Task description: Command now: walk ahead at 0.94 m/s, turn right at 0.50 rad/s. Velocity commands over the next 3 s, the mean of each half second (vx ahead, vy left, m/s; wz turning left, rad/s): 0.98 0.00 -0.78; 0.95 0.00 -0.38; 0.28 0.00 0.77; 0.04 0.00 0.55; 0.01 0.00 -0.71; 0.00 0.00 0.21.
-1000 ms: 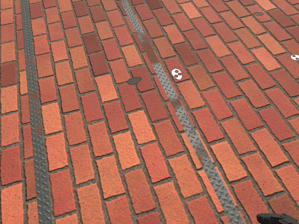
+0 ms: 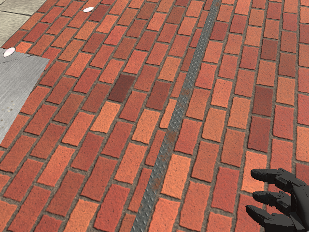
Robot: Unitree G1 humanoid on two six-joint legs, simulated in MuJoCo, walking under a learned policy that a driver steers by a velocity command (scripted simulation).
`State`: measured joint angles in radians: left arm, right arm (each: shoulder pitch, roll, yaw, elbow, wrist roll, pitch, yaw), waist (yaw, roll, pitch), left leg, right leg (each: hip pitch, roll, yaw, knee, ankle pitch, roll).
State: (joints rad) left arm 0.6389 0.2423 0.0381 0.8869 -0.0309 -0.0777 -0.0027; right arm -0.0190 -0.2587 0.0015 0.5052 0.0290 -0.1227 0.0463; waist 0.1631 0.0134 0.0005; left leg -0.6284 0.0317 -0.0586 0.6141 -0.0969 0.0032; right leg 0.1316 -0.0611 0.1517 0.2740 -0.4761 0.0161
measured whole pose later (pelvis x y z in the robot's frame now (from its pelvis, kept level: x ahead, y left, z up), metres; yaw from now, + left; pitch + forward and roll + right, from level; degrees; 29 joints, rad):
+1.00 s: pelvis +0.85 -0.25 -0.01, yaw -34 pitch +0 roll +2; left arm 0.30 0.29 0.03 0.81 0.01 -0.06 0.00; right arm 0.15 -0.31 -0.05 0.64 0.01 -0.11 0.04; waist 0.01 -0.02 0.08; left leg -0.49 -0.13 0.05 0.59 -0.11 0.10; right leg -0.09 0.10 0.12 1.19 -0.42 -0.04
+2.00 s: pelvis +1.12 -0.36 +0.02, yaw +7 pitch +1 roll -1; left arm 0.24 0.33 0.08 0.81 -0.02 0.05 0.02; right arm 0.14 -0.23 -0.01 0.65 -0.04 0.02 -0.02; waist 0.03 -0.04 0.02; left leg -0.25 0.03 0.08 0.49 -0.26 0.04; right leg -0.53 -0.02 0.00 1.09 -0.39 0.09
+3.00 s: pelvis +1.15 -0.40 +0.02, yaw -7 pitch +3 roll -1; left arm 0.07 0.29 0.07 0.65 -0.01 0.01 0.02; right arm 0.24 -0.32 -0.10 0.70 0.03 0.03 -0.04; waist -0.03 0.00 0.06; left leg -0.34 -0.04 -0.19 0.48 -0.19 -0.02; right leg -0.39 0.09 0.09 0.80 -0.47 0.05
